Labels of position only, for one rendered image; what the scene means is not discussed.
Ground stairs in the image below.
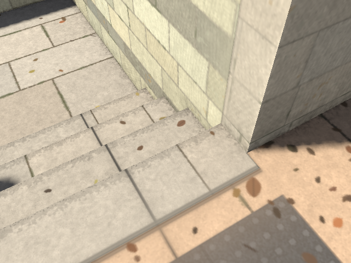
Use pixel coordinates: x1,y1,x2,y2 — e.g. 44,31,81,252
0,88,206,229

